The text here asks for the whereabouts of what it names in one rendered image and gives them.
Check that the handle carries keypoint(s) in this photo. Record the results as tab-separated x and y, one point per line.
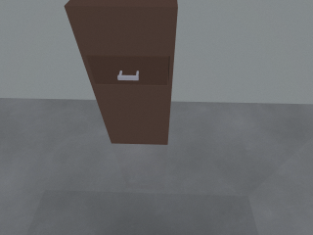
128	77

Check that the cabinet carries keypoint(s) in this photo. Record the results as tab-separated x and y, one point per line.
132	113

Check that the drawer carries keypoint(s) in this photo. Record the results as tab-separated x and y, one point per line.
153	70

